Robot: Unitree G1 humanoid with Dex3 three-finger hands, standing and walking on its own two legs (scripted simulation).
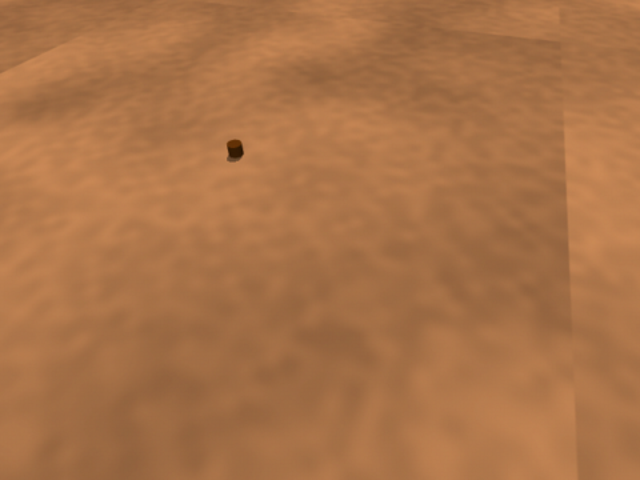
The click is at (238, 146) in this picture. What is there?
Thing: low tin
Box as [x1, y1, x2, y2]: [227, 140, 243, 157]
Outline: 227,143 228,152 231,157 238,157 242,155 243,152 241,142 239,140 231,140
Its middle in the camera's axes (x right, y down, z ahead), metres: -0.47 -0.51 +2.15
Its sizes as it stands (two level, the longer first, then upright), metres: 0.082 0.082 0.067
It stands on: the floor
